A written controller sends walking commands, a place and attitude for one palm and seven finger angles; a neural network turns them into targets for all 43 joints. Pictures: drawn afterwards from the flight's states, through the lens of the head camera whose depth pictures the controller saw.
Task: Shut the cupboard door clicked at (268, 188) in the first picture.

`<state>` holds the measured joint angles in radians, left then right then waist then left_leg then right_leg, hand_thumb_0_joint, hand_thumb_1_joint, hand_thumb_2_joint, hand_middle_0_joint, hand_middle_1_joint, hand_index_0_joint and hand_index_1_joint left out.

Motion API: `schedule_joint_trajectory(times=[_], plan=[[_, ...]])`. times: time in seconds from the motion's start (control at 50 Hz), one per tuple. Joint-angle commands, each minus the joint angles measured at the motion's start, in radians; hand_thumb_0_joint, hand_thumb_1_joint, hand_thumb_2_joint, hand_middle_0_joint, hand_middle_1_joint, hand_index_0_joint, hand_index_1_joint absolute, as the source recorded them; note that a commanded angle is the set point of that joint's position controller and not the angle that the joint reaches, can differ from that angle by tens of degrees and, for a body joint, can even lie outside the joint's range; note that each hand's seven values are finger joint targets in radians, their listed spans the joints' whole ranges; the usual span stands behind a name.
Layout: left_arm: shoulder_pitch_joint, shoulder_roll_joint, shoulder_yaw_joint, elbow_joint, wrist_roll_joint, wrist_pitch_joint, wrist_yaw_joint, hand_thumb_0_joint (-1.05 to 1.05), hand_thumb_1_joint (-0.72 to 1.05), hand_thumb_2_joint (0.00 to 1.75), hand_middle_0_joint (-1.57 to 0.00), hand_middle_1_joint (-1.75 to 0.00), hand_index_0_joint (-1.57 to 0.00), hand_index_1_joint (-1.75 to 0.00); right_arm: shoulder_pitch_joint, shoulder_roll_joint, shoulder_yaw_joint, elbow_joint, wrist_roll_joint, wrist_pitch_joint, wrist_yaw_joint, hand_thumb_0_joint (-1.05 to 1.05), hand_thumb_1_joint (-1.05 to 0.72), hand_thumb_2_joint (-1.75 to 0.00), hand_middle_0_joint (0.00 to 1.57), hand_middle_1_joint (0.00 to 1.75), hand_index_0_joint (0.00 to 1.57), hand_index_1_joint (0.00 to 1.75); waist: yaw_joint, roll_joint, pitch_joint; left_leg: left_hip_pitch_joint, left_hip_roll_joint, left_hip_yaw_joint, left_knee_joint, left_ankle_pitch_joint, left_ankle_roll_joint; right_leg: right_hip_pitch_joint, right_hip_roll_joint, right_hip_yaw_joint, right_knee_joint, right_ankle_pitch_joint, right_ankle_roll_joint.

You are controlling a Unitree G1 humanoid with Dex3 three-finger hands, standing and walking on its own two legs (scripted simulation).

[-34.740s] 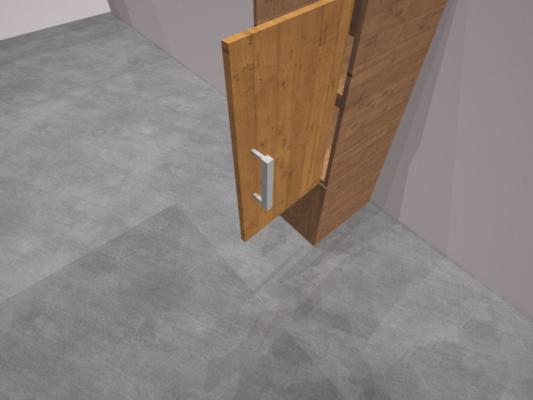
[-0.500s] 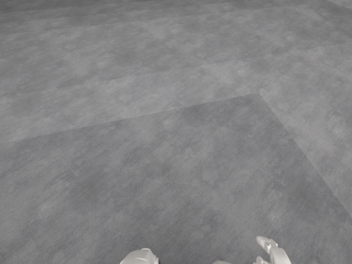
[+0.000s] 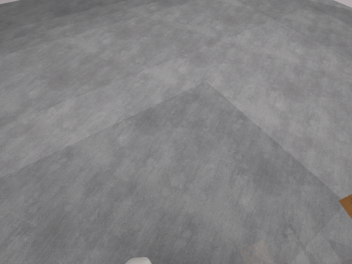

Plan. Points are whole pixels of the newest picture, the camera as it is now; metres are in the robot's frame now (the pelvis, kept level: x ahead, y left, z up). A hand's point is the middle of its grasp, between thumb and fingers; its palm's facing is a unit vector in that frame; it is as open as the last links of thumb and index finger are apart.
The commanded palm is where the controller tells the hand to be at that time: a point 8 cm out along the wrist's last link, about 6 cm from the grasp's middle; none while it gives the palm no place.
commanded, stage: turn to face it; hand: left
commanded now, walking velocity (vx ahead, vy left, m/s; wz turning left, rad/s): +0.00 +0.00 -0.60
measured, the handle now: out of the picture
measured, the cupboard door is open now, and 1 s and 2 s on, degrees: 71 71 71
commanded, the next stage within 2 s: take the last steps up to it in 1.84 s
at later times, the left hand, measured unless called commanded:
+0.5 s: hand (126, 235) +0.20 +0.15 -0.15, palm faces -0.32 -0.90 -0.28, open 7.4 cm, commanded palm none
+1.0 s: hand (131, 227) +0.22 +0.14 -0.16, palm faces -0.55 -0.81 -0.20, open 7.4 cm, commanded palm none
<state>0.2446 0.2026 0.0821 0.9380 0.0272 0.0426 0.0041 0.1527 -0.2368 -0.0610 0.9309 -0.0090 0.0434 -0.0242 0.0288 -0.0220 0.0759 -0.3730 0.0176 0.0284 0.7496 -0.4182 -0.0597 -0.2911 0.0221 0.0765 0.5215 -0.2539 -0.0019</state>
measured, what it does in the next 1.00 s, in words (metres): steps on the spot, turning right: left foot, then right foot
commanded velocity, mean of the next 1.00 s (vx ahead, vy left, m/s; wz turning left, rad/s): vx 0.00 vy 0.00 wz -0.60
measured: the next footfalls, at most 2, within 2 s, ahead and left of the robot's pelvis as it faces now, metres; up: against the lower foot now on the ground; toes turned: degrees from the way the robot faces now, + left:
left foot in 0.04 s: +0.06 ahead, +0.13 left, +0.00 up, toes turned +0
right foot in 0.40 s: +0.01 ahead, -0.13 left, +0.00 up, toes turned -19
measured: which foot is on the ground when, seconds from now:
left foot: up 0.00-0.02, down 0.04-0.40, up 0.42-0.72, down 0.74-1.00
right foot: down 0.00-0.04, up 0.06-0.38, down 0.40-0.74, up 0.76-1.00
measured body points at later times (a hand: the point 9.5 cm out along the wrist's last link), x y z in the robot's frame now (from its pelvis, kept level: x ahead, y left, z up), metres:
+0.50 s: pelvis +0.00 -0.01 -0.01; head +0.04 -0.04 +0.44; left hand +0.21 +0.20 -0.12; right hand -0.04 -0.28 -0.16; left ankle +0.01 +0.13 -0.68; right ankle -0.03 -0.12 -0.74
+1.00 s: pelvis +0.02 +0.02 +0.01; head +0.08 +0.01 +0.45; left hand +0.25 +0.18 -0.14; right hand -0.07 -0.23 -0.12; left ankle +0.09 +0.11 -0.74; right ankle -0.07 -0.09 -0.68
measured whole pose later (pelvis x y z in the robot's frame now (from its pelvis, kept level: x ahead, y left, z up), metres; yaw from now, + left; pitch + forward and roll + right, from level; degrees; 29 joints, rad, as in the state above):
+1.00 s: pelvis +0.02 +0.02 +0.01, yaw -36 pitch +1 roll -3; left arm 0.16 0.26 0.09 0.88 0.02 0.09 -0.05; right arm 0.22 -0.21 -0.02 0.89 -0.03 0.01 -0.02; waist 0.01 0.00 0.10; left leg -0.24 0.14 0.16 0.50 -0.27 -0.01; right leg -0.42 -0.02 -0.05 0.93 -0.45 0.06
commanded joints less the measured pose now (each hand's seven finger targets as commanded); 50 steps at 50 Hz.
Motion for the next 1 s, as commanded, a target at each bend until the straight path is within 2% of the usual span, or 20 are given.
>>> schedule_joint_trajectory(times=[0.0,0.02,0.04,0.08,0.14,0.28,0.32,0.34,0.36,0.38,0.4,0.42,0.48,0.62,0.68,0.72,0.74,0.8,0.84,0.98], plan=[[-0.059,0.152,0.038,-0.106,-0.015,-0.002,0.005,0.00,0.90,0.90,-0.20,-0.30,-0.20,-0.30,0.124,-0.111,-0.008,-0.055,-0.004,-0.049,-0.016,0.00,-0.90,-0.90,0.20,0.30,0.20,0.30,-0.065,0.050,-0.147,0.290,0.114,-0.102,-0.414,0.219,0.035,-0.110,-0.092,0.158,0.042,0.174,-0.055],[-0.035,0.103,0.024,-0.129,-0.022,0.002,-0.008,0.00,0.90,0.90,-0.20,-0.30,-0.20,-0.30,0.135,-0.214,-0.025,-0.070,-0.020,-0.051,-0.017,0.00,-0.90,-0.90,0.20,0.30,0.20,0.30,-0.059,0.330,-0.139,0.336,0.354,-0.345,-0.480,0.305,0.144,-0.256,0.037,0.013,0.241,-0.199,0.006],[-0.057,0.130,0.021,-0.145,-0.009,-0.002,-0.012,0.00,0.90,0.90,-0.20,-0.30,-0.20,-0.30,0.150,-0.230,-0.026,-0.085,-0.021,-0.046,-0.016,0.00,-0.90,-0.90,0.20,0.30,0.20,0.30,-0.073,0.292,-0.122,0.254,0.463,-0.399,-0.486,0.319,0.228,-0.240,0.010,-0.037,0.435,-0.365,0.020],[-0.100,0.142,0.033,-0.135,-0.003,0.005,-0.024,0.00,0.90,0.90,-0.20,-0.30,-0.20,-0.30,0.104,-0.199,-0.016,-0.091,-0.029,-0.053,-0.023,0.00,-0.90,-0.90,0.20,0.30,0.20,0.30,-0.047,0.209,-0.074,0.211,0.399,-0.293,-0.454,0.526,0.235,-0.268,-0.026,-0.027,0.622,-0.303,0.038],[-0.099,0.108,0.020,-0.133,-0.009,0.017,-0.039,0.00,0.90,0.90,-0.20,-0.30,-0.20,-0.30,0.064,-0.173,-0.009,-0.101,-0.027,-0.050,-0.024,0.00,-0.90,-0.90,0.20,0.30,0.20,0.30,-0.027,0.187,-0.084,0.267,0.316,-0.078,-0.390,0.684,0.200,-0.241,-0.049,-0.090,0.557,-0.237,0.054],[-0.170,0.099,0.004,-0.173,-0.008,0.009,-0.044,0.00,0.90,0.90,-0.20,-0.30,-0.20,-0.30,0.128,-0.205,-0.033,-0.071,-0.025,-0.042,-0.007,0.00,-0.90,-0.90,0.20,0.30,0.20,0.30,-0.069,0.242,-0.122,0.308,0.339,0.027,-0.321,0.701,0.175,-0.084,-0.026,-0.169,0.218,-0.180,0.032],[-0.122,0.116,0.008,-0.163,-0.008,0.002,-0.041,0.00,0.90,0.90,-0.20,-0.30,-0.20,-0.30,0.107,-0.214,-0.038,-0.072,-0.019,-0.039,-0.001,0.00,-0.90,-0.90,0.20,0.30,0.20,0.30,-0.038,0.217,-0.128,0.252,0.329,0.064,-0.252,0.633,0.131,0.043,-0.018,-0.180,0.040,-0.039,0.015],[-0.063,0.150,0.015,-0.147,-0.005,-0.004,-0.037,0.00,0.90,0.90,-0.20,-0.30,-0.20,-0.30,0.093,-0.207,-0.040,-0.080,-0.013,-0.037,0.005,0.00,-0.90,-0.90,0.20,0.30,0.20,0.30,-0.007,0.158,-0.137,0.171,0.299,0.097,-0.161,0.543,0.088,0.167,-0.033,-0.159,-0.078,0.089,0.000],[0.012,0.236,0.032,-0.128,0.003,-0.016,-0.027,0.00,0.90,0.90,-0.20,-0.30,-0.20,-0.30,0.081,-0.157,-0.032,-0.102,-0.004,-0.034,0.011,0.00,-0.90,-0.90,0.20,0.30,0.20,0.30,0.030,-0.061,-0.177,-0.003,0.210,0.174,0.022,0.277,0.023,0.343,-0.210,0.037,-0.157,0.295,-0.055],[0.054,0.319,0.046,-0.110,0.000,-0.022,-0.015,0.00,0.90,0.90,-0.20,-0.30,-0.20,-0.30,0.026,-0.095,-0.012,-0.153,-0.005,-0.029,0.011,0.00,-0.90,-0.90,0.20,0.30,0.20,0.30,0.054,-0.287,-0.139,-0.228,0.069,0.153,0.246,-0.231,-0.020,0.358,-0.411,0.285,-0.166,0.625,-0.170],[0.080,0.325,0.045,-0.111,-0.010,-0.019,-0.005,0.00,0.90,0.90,-0.20,-0.30,-0.20,-0.30,-0.015,-0.112,-0.004,-0.166,-0.006,-0.015,0.000,0.00,-0.90,-0.90,0.20,0.30,0.20,0.30,0.071,-0.194,-0.134,-0.256,0.073,0.012,0.371,-0.226,-0.013,0.305,-0.421,0.297,-0.151,0.668,-0.227],[0.031,0.299,0.048,-0.119,-0.007,-0.022,0.007,0.00,0.90,0.90,-0.20,-0.30,-0.20,-0.30,-0.008,-0.105,-0.008,-0.154,-0.004,-0.014,-0.009,0.00,-0.90,-0.90,0.20,0.30,0.20,0.30,0.037,-0.287,-0.140,-0.310,0.079,-0.030,0.434,-0.187,-0.016,0.308,-0.372,0.317,-0.151,0.614,-0.231],[-0.099,0.223,0.027,-0.167,-0.009,-0.018,0.011,0.00,0.90,0.90,-0.20,-0.30,-0.20,-0.30,0.030,-0.109,-0.008,-0.113,-0.007,-0.010,0.002,0.00,-0.90,-0.90,0.20,0.30,0.20,0.30,-0.025,-0.137,-0.138,-0.204,0.092,-0.022,0.392,-0.006,-0.035,0.194,-0.262,0.147,-0.136,0.487,-0.182],[-0.101,0.246,0.039,-0.166,0.003,-0.012,-0.001,0.00,0.90,0.90,-0.20,-0.30,-0.20,-0.30,0.043,-0.085,-0.008,-0.129,-0.002,-0.017,0.006,0.00,-0.90,-0.90,0.20,0.30,0.20,0.30,-0.029,-0.148,-0.110,-0.030,0.026,0.007,0.041,0.005,-0.021,0.053,-0.229,0.246,-0.152,0.244,-0.180],[-0.129,0.222,0.036,-0.164,-0.009,-0.003,-0.005,0.00,0.90,0.90,-0.20,-0.30,-0.20,-0.30,0.141,-0.101,-0.007,-0.099,0.002,-0.040,-0.005,0.00,-0.90,-0.90,0.20,0.30,0.20,0.30,-0.078,-0.099,-0.137,0.211,0.014,0.013,-0.281,0.192,-0.009,-0.064,-0.165,0.234,-0.051,0.205,-0.096],[-0.076,0.120,0.016,-0.191,-0.022,0.004,-0.019,0.00,0.90,0.90,-0.20,-0.30,-0.20,-0.30,0.177,-0.266,-0.033,-0.112,-0.019,-0.052,-0.013,0.00,-0.90,-0.90,0.20,0.30,0.20,0.30,-0.077,0.365,-0.158,0.338,0.419,-0.395,-0.493,0.255,0.156,-0.297,0.057,-0.017,0.331,-0.333,0.020],[-0.114,0.159,0.015,-0.202,-0.010,0.003,-0.022,0.00,0.90,0.90,-0.20,-0.30,-0.20,-0.30,0.176,-0.272,-0.030,-0.120,-0.022,-0.051,-0.016,0.00,-0.90,-0.90,0.20,0.30,0.20,0.30,-0.090,0.283,-0.125,0.253,0.491,-0.432,-0.481,0.312,0.231,-0.290,0.006,-0.018,0.516,-0.375,0.027],[-0.099,0.138,0.028,-0.157,-0.007,0.009,-0.042,0.00,0.90,0.90,-0.20,-0.30,-0.20,-0.30,0.062,-0.195,-0.015,-0.141,-0.028,-0.054,-0.020,0.00,-0.90,-0.90,0.20,0.30,0.20,0.30,-0.031,0.193,-0.105,0.220,0.352,-0.168,-0.426,0.497,0.201,-0.272,-0.040,-0.048,0.672,-0.251,0.052],[-0.103,0.118,0.022,-0.151,-0.008,0.018,-0.051,0.00,0.90,0.90,-0.20,-0.30,-0.20,-0.30,0.059,-0.178,-0.010,-0.136,-0.024,-0.051,-0.021,0.00,-0.90,-0.90,0.20,0.30,0.20,0.30,-0.035,0.205,-0.101,0.235,0.309,-0.064,-0.408,0.526,0.179,-0.245,-0.049,-0.089,0.602,-0.214,0.061],[-0.153,0.095,0.008,-0.162,-0.009,0.012,-0.051,0.00,0.90,0.90,-0.20,-0.30,-0.20,-0.30,0.127,-0.206,-0.033,-0.085,-0.024,-0.042,-0.006,0.00,-0.90,-0.90,0.20,0.30,0.20,0.30,-0.074,0.245,-0.117,0.277,0.342,0.023,-0.348,0.582,0.176,-0.109,-0.028,-0.173,0.270,-0.204,0.042]])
